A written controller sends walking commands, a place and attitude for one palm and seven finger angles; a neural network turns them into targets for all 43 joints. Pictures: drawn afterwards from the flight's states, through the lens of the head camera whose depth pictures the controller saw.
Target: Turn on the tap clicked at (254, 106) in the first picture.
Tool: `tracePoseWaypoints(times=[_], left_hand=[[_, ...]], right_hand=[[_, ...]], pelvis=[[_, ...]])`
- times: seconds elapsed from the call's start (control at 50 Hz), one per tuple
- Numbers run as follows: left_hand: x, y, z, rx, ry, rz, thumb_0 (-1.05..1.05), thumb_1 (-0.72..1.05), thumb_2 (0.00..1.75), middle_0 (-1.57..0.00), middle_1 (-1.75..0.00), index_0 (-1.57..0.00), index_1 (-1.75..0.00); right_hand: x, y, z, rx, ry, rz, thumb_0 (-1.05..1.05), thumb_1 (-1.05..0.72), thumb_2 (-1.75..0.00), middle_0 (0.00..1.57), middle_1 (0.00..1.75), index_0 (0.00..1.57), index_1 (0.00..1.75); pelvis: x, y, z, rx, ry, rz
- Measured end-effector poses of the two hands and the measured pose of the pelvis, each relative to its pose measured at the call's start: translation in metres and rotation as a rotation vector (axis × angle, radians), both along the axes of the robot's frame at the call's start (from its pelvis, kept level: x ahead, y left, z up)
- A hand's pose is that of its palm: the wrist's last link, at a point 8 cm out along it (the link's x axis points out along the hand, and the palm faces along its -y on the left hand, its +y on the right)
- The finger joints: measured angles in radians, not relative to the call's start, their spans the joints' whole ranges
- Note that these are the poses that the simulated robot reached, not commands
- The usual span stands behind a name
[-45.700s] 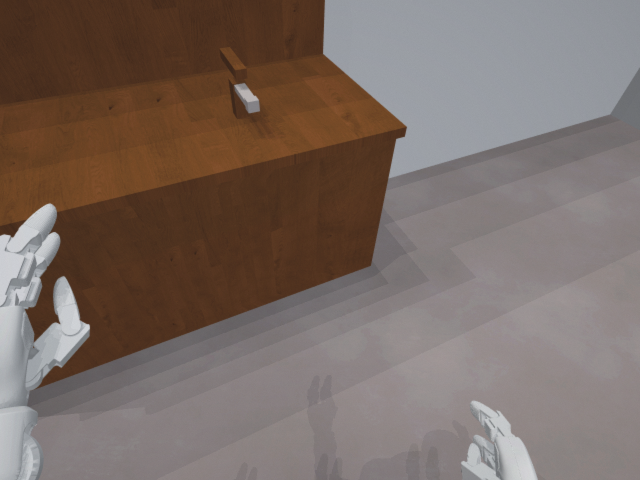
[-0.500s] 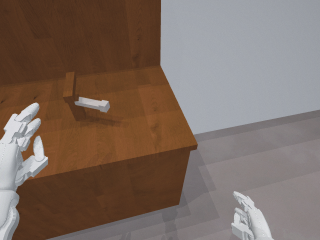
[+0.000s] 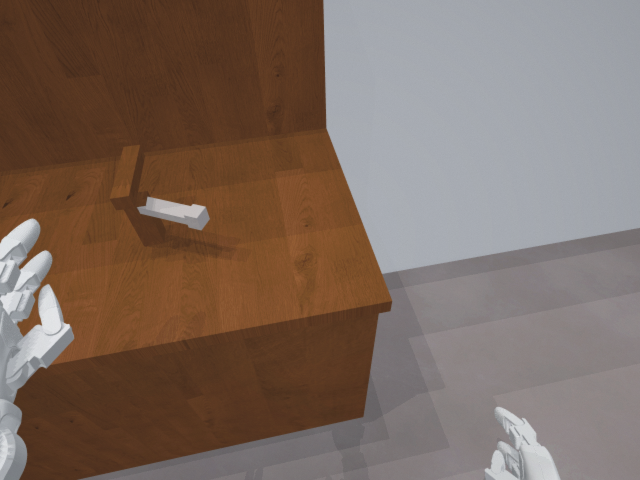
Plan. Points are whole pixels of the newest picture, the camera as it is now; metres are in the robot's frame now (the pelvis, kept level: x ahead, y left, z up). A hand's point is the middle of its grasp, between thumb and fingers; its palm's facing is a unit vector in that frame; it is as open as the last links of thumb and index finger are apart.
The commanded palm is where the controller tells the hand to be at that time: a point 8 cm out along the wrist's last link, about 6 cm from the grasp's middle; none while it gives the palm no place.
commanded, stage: turn the palm inward beside the body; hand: left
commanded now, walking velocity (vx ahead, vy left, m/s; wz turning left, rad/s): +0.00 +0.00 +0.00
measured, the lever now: (197, 217) +0.48 +0.26 +0.04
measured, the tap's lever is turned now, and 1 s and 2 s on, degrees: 61 61 61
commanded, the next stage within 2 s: reach beside the lever's end, fingers flat in 1.40 s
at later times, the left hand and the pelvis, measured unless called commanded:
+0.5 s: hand (58, 358) +0.19 +0.27 +0.14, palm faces +0.43 -0.88 -0.20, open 7.4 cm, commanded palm +0.13 +0.31 +0.16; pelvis +0.00 +0.03 +0.00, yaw +1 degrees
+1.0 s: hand (73, 398) +0.15 +0.24 +0.14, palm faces +0.47 -0.87 -0.13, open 7.4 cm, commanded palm +0.10 +0.28 +0.15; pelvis -0.02 +0.01 +0.00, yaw +2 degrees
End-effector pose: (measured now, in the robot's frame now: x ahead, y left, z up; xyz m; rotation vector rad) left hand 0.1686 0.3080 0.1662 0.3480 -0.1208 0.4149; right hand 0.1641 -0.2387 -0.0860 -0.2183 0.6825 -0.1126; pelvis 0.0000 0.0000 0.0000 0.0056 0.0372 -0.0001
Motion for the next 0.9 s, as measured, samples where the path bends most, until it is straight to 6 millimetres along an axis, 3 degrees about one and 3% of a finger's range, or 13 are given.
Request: tracePoseWaypoints(times=[0.2,0.5,0.9], left_hand=[[-0.005,0.001,-0.011,-0.053,-0.005,-0.011,0.02,0.89,0.90,-0.21,-0.30,-0.21,-0.30],[-0.024,0.000,-0.016,-0.129,0.004,0.024,0.02,0.90,0.90,-0.21,-0.30,-0.21,-0.30],[-0.057,-0.027,-0.027,-0.203,0.026,0.060,0.02,0.90,0.90,-0.21,-0.30,-0.21,-0.30]], right_hand=[[0.020,0.020,0.009,-0.018,-0.050,0.036,0.02,-0.91,-0.90,0.20,0.30,0.20,0.29],[0.020,0.060,0.018,0.032,-0.109,0.088,0.01,-0.91,-0.90,0.20,0.30,0.20,0.30],[-0.002,0.041,0.017,0.019,-0.131,0.094,0.02,-0.91,-0.90,0.20,0.30,0.20,0.30]], pelvis=[[0.013,0.017,0.000,-0.008,0.020,0.008],[-0.002,0.029,0.001,-0.016,-0.007,0.011],[-0.022,0.015,-0.002,-0.015,-0.036,0.022]])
